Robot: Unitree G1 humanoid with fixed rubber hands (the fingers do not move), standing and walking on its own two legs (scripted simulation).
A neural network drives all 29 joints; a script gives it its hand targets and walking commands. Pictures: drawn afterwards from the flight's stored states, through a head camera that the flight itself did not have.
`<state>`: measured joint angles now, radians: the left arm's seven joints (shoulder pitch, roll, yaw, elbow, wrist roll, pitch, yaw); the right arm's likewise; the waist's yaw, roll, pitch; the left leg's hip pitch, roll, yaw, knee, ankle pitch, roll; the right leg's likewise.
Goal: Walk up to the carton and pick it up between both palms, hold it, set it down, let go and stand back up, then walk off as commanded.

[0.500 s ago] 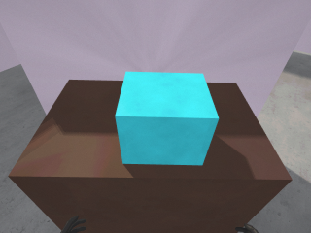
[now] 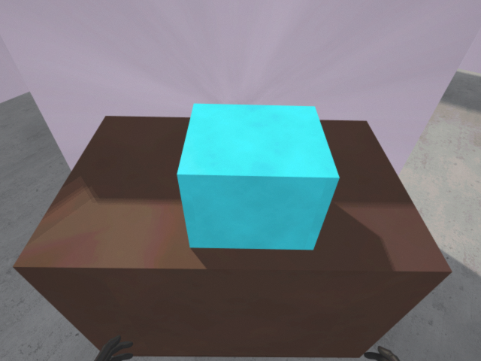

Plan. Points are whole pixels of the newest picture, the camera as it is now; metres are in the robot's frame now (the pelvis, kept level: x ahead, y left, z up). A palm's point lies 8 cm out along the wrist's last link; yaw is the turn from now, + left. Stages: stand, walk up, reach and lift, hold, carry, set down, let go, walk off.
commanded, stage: walk off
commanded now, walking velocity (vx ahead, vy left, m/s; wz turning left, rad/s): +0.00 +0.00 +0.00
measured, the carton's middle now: (253, 176) +0.51 +0.00 +0.01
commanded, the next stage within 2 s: none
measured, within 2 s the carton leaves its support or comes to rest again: neither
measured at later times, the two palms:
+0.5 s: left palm out of the picture +0.00 +0.23 -0.13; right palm out of the picture +0.05 -0.32 -0.14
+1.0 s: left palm out of the picture -0.09 +0.26 -0.16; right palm out of the picture -0.06 -0.31 -0.10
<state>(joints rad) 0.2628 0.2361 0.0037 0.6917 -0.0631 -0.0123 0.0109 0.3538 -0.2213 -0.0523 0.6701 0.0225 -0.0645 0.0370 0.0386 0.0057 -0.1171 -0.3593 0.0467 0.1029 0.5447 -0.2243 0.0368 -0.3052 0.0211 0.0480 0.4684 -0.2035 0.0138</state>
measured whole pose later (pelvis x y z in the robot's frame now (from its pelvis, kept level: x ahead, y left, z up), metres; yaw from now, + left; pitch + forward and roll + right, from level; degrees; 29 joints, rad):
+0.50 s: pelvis -0.06 -0.05 -0.03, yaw +0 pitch -7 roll +2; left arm 0.28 0.32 0.00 0.70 -0.06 0.05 0.00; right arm 0.23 -0.30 -0.05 0.67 0.02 0.06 0.01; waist 0.04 -0.02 0.21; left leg -0.42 0.00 0.03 0.95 -0.47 0.01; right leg -0.29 0.02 0.05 0.86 -0.46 -0.03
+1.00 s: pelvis -0.16 -0.01 -0.03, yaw +0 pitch -7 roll +0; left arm 0.26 0.35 0.00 0.70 -0.06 0.07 0.00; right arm 0.25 -0.35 -0.05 0.67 0.02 0.05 -0.01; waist 0.03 -0.07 0.22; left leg -0.38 -0.09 -0.03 0.81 -0.31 0.06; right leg -0.46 0.04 0.05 1.16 -0.45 -0.02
